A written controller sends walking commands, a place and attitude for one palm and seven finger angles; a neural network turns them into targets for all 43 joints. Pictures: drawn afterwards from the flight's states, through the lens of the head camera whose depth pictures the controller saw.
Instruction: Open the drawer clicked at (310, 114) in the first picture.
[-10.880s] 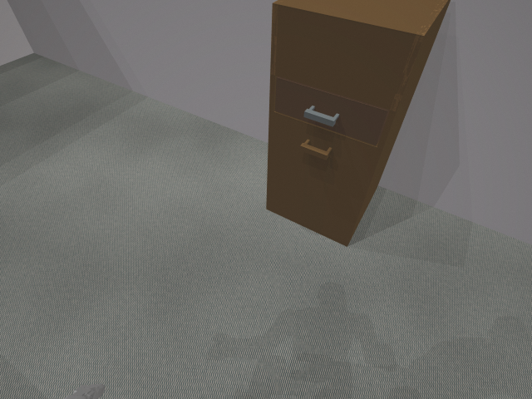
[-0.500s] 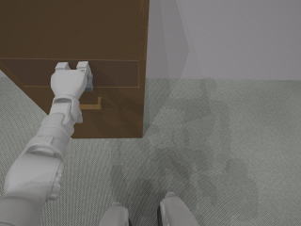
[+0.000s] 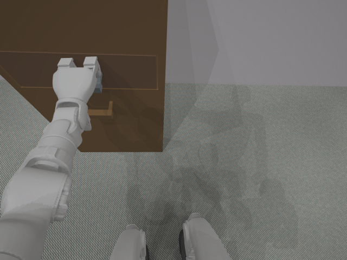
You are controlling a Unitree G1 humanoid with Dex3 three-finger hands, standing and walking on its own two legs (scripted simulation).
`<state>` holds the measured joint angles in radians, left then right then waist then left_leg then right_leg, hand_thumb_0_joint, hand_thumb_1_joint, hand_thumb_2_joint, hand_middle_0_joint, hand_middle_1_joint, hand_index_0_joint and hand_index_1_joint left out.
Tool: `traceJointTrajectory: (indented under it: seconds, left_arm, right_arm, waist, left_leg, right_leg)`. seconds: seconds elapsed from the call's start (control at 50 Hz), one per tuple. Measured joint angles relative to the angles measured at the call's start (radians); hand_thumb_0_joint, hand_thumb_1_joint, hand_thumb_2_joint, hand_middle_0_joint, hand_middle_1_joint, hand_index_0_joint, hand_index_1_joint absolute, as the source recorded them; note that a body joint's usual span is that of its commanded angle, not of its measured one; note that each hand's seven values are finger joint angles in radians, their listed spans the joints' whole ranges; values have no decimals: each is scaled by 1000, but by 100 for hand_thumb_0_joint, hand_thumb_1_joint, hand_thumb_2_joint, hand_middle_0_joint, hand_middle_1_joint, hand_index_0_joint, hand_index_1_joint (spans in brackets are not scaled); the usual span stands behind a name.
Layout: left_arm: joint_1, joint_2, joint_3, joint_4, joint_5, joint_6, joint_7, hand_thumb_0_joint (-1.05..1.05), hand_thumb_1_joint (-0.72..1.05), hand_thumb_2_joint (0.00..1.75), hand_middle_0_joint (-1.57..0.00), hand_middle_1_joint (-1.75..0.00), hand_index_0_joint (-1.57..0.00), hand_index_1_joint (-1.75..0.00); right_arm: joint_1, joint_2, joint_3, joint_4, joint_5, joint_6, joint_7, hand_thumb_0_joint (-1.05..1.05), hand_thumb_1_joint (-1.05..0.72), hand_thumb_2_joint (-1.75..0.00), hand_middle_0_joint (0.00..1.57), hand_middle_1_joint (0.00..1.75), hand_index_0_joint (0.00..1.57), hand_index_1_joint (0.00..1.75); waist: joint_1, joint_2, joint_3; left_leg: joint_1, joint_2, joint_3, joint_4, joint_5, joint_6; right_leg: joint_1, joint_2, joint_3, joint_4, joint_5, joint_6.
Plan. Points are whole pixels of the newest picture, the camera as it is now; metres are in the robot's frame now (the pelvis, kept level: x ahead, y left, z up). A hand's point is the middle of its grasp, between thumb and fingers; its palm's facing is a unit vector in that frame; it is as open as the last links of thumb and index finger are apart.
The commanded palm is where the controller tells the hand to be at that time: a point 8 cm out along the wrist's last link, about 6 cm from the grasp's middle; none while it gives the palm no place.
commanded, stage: lower the fingers behind the handle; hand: left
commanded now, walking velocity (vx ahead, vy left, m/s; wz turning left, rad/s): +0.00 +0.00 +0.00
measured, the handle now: (81, 80) +0.57 +0.20 -0.02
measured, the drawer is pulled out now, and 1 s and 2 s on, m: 0.00 0.00 0.00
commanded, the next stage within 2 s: lift the fingers back up to retry in 0.56 s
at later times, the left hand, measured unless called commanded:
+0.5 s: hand (84, 96) +0.51 +0.18 -0.01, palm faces -0.01 +0.01 -1.00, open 14.0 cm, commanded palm +0.49 +0.19 +0.01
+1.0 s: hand (82, 94) +0.51 +0.18 +0.00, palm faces -0.07 -0.03 -1.00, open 14.0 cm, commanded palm +0.49 +0.19 +0.06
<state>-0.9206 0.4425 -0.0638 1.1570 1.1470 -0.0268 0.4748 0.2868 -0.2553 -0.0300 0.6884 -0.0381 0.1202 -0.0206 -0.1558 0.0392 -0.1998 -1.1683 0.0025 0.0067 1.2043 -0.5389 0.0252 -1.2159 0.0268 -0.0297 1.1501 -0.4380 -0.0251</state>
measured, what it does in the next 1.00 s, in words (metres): stands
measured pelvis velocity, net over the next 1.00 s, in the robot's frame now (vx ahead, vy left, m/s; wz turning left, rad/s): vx -0.02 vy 0.01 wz -0.01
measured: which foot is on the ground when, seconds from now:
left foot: down 0.00-1.00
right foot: down 0.00-1.00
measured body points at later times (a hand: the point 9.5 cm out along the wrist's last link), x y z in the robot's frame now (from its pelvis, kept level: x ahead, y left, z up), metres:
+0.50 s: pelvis -0.03 +0.00 -0.03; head +0.13 +0.01 +0.40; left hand +0.51 +0.18 +0.04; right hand -0.02 -0.27 -0.15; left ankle +0.00 +0.11 -0.63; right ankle +0.04 -0.11 -0.63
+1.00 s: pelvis -0.02 +0.01 +0.00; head +0.14 +0.01 +0.42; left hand +0.51 +0.18 +0.05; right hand -0.02 -0.26 -0.12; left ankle +0.00 +0.11 -0.63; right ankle +0.04 -0.11 -0.63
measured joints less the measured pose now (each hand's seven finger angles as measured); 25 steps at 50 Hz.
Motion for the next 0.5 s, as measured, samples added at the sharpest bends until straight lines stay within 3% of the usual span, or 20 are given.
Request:
traceJointTrajectory:
  seconds: [0.5]
  left_arm:
    - [-93, 57, -9, -7, -19, 18, -86, 0, -49, 30, -32, -120, -22, -132]
  right_arm:
    - [27, 1, 35, -16, 25, -28, -22, 1, -90, -90, 21, 30, 21, 30]
  waist:
    - [-24, 10, 10]
  left_leg:
    - [-134, -1, 3, 110, 7, 6]
  right_leg:
    - [-130, -3, 0, 98, 15, 4]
